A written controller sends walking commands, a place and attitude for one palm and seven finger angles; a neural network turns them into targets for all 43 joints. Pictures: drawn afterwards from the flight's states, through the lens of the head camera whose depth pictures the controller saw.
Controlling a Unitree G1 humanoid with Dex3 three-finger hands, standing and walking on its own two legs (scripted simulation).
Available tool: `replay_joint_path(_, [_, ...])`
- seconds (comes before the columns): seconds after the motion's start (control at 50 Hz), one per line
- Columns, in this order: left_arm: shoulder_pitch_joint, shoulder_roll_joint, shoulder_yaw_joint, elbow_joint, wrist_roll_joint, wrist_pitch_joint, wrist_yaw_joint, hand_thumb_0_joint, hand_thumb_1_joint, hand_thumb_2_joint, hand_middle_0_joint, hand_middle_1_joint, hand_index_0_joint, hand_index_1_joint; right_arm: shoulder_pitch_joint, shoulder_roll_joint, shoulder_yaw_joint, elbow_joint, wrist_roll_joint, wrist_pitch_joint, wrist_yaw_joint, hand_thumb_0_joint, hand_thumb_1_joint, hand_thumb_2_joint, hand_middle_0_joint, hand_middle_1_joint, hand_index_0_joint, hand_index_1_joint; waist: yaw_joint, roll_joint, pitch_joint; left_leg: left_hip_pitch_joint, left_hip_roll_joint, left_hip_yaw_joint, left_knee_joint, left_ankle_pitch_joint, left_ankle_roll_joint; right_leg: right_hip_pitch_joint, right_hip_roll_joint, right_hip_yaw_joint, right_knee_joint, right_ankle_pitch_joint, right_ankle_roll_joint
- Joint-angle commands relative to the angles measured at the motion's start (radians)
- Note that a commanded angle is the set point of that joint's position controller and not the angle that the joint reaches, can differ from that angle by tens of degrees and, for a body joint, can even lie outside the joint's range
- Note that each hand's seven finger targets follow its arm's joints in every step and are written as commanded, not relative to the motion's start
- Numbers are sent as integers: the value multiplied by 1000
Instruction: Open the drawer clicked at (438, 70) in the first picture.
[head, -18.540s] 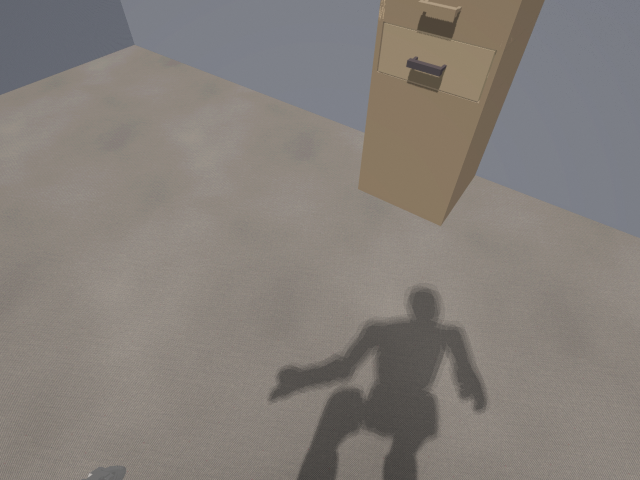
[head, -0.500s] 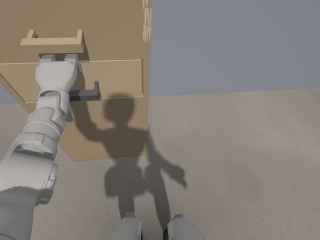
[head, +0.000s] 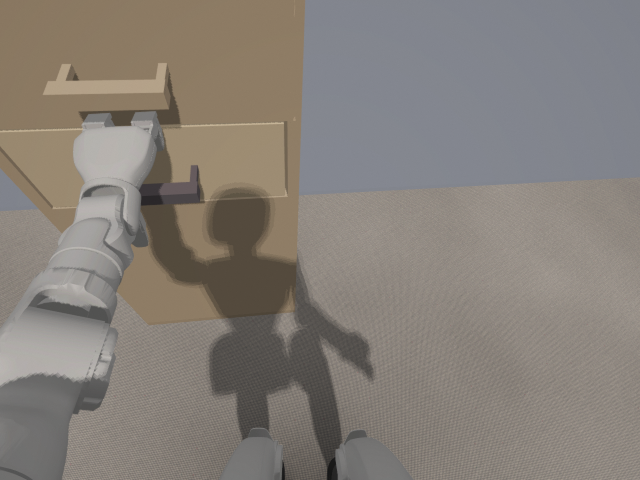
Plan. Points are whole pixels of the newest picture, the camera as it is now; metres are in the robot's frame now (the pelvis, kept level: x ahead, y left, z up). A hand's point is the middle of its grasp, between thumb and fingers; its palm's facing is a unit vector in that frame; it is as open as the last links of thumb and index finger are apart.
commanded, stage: move the hooked fingers above the handle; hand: left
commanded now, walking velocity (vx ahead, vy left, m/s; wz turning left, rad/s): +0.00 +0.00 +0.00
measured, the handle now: (158, 183) +0.54 +0.22 -0.02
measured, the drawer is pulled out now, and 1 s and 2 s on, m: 0.00 0.00 0.00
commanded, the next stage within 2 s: lower the fingers behind the handle in 1.22 s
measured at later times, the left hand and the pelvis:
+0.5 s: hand (132, 180) +0.50 +0.23 +0.04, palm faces +0.01 +0.00 -1.00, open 13.5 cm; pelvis +0.01 +0.00 +0.01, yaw -1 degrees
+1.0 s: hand (131, 181) +0.50 +0.23 +0.04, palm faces +0.00 -0.01 -1.00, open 13.6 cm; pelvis +0.03 +0.00 +0.02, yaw -1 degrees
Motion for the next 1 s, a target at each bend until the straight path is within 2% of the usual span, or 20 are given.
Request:
replay_joint_path(0.0, [-421, 221, 62, -80, 0, 41, -20, 0, -500, 300, -300, -1200, -300, -1200, 113, -174, -59, -62, -1, -22, -10, 0, -900, -900, 200, 300, 200, 300, -62, 7, -242, 246, 31, 5, -174, -190, 14, 65, -18, 16, -205, -128, -7])
replay_joint_path(0.08, [-421, 210, 56, -86, -1, 38, -16, 0, -500, 300, -300, -1200, -300, -1200, 112, -174, -61, -61, -2, -23, -9, 0, -900, -900, 200, 300, 200, 300, -65, 4, -247, 254, 32, 6, -174, -190, 15, 62, -18, 16, -208, -128, -6])
replay_joint_path(0.16, [-407, 271, 98, -80, 4, 34, -14, 0, -500, 300, -300, -1200, -300, -1200, 115, -178, -58, -62, -2, -16, -11, 0, -900, -900, 200, 300, 200, 300, -50, -13, -261, 231, 29, 14, -171, -168, 18, 102, -19, 22, -209, -120, -5])
replay_joint_path(0.2, [-412, 228, 73, -94, -1, 30, -14, 0, -500, 300, -300, -1200, -300, -1200, 115, -173, -62, -66, -2, -17, -8, 0, -900, -900, 200, 300, 200, 300, -52, 0, -254, 243, 28, 16, -176, -165, 16, 101, -18, 20, -214, -115, -6])
replay_joint_path(0.22, [-410, 264, 100, -104, 5, 27, -11, 0, -500, 300, -300, -1200, -300, -1200, 115, -177, -61, -64, -2, -15, -7, 0, -900, -900, 200, 300, 200, 300, -43, 15, -271, 257, 32, 11, -178, -156, 14, 98, -18, 18, -207, -106, -9])
replay_joint_path(0.28, [-411, 224, 80, -114, 7, 23, -3, 0, -500, 300, -300, -1200, -300, -1200, 114, -173, -67, -63, -5, -14, -4, 0, -900, -900, 200, 300, 200, 300, -50, 12, -274, 285, 36, 3, -178, -144, 13, 81, -16, 14, -205, -90, -8])
replay_joint_path(0.32, [-389, 229, 92, -112, 3, 22, 2, 0, -500, 300, -300, -1200, -300, -1200, 110, -173, -68, -63, -6, -13, -1, 0, -900, -900, 200, 300, 200, 300, -41, 14, -267, 280, 33, 11, -181, -141, 15, 99, -16, 17, -215, -90, -8])
replay_joint_path(0.34, [-388, 266, 125, -117, 2, 20, 3, 0, -500, 300, -300, -1200, -300, -1200, 111, -177, -68, -62, -8, -9, -1, 0, -900, -900, 200, 300, 200, 300, -33, 2, -283, 285, 35, 6, -181, -122, 14, 114, -16, 16, -211, -77, -11])
replay_joint_path(0.42, [-341, 228, 102, -114, 3, 18, 5, 0, -500, 300, -300, -1200, -300, -1200, 105, -170, -71, -68, -5, -3, 2, 0, -900, -900, 200, 300, 200, 300, -25, 1, -275, 291, 31, 16, -189, -110, 14, 135, -14, 18, -226, -74, -9])
replay_joint_path(0.44, [-359, 241, 115, -127, -1, 12, 6, 0, -500, 300, -300, -1200, -300, -1200, 105, -171, -71, -64, -6, -2, 2, 0, -900, -900, 200, 300, 200, 300, -30, -13, -280, 294, 35, 12, -190, -100, 15, 141, -15, 18, -224, -64, -10])
replay_joint_path(0.46, [-331, 260, 127, -106, 6, 14, 8, 0, -500, 300, -300, -1200, -300, -1200, 104, -175, -70, -65, -5, 2, 1, 0, -900, -900, 200, 300, 200, 300, -17, -14, -267, 280, 31, 14, -193, -108, 14, 141, -15, 19, -223, -74, -10])
replay_joint_path(0.48, [-357, 238, 104, -126, 8, 12, 11, 0, -500, 300, -300, -1200, -300, -1200, 101, -172, -70, -67, -4, 2, 1, 0, -900, -900, 200, 300, 200, 300, -28, 10, -259, 293, 34, 14, -197, -110, 13, 125, -15, 16, -223, -72, -11])
replay_joint_path(0.52, [-342, 220, 104, -140, 11, 9, 17, 0, -500, 300, -300, -1200, -300, -1200, 104, -172, -77, -65, -7, 2, 5, 0, -900, -900, 200, 300, 200, 300, -19, 17, -277, 327, 35, 8, -200, -87, 9, 123, -12, 10, -220, -54, -14])
replay_joint_path(0.58, [-351, 202, 93, -143, 12, 9, 24, 0, -500, 300, -300, -1200, -300, -1200, 104, -172, -80, -59, -8, 5, 8, 0, -900, -900, 200, 300, 200, 300, -31, 6, -274, 344, 39, 3, -198, -66, 10, 113, -11, 11, -223, -38, -13])
replay_joint_path(0.64, [-328, 210, 118, -167, 11, 9, 32, 0, -500, 300, -300, -1200, -300, -1200, 105, -171, -85, -58, -13, 13, 14, 0, -900, -900, 200, 300, 200, 300, -9, 24, -313, 385, 39, 2, -203, -8, 5, 140, -9, 5, -219, -2, -19])
replay_joint_path(0.68, [-310, 164, 86, -157, 10, 14, 34, 0, -500, 300, -300, -1200, -300, -1200, 100, -166, -88, -59, -11, 17, 16, 0, -900, -900, 200, 300, 200, 300, -20, 5, -290, 388, 40, 6, -205, -7, 7, 137, -7, 4, -229, -1, -15])
replay_joint_path(0.7, [-302, 190, 104, -151, 11, 16, 34, 0, -500, 300, -300, -1200, -300, -1200, 98, -168, -86, -57, -9, 19, 16, 0, -900, -900, 200, 300, 200, 300, -12, -4, -276, 371, 39, 9, -207, -13, 7, 149, -8, 9, -234, -4, -15])
replay_joint_path(0.8, [-295, 197, 111, -188, 12, 11, 33, 0, -500, 300, -300, -1200, -300, -1200, 94, -166, -89, -57, -9, 26, 16, 0, -900, -900, 200, 300, 200, 300, -2, 17, -301, 400, 37, 17, -212, 34, 7, 184, -8, 12, -240, 30, -18])
replay_joint_path(0.92, [-253, 175, 105, -193, 13, -1, 31, 0, -500, 300, -300, -1200, -300, -1200, 82, -160, -92, -64, -7, 35, 17, 0, -900, -900, 200, 300, 200, 300, -2, -12, -269, 400, 38, 22, -219, 51, 9, 202, -7, 16, -255, 42, -17])
replay_joint_path(0.98, [-242, 169, 106, -212, 14, -10, 34, 0, -500, 300, -300, -1200, -300, -1200, 80, -159, -95, -65, -8, 39, 19, 0, -900, -900, 200, 300, 200, 300, 4, 0, -288, 422, 38, 22, -216, 91, 8, 210, -5, 15, -251, 71, -19])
